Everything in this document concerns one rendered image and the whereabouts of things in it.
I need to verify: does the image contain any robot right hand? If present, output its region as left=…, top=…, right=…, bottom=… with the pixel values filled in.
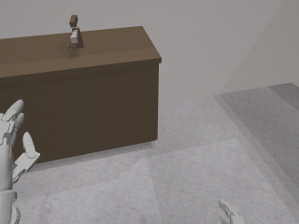
left=217, top=199, right=246, bottom=224

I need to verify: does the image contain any robot left hand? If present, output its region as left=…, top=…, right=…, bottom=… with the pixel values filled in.
left=0, top=99, right=40, bottom=191

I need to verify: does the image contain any robot left forearm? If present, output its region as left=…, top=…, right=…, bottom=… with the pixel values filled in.
left=0, top=189, right=21, bottom=224

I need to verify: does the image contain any counter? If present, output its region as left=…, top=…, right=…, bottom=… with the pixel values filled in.
left=0, top=15, right=162, bottom=164

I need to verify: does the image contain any tap lever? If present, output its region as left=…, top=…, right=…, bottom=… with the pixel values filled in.
left=70, top=30, right=78, bottom=44

